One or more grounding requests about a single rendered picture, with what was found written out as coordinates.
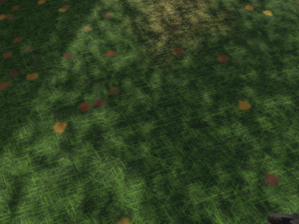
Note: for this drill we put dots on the robot right hand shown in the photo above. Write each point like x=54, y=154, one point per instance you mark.
x=278, y=218

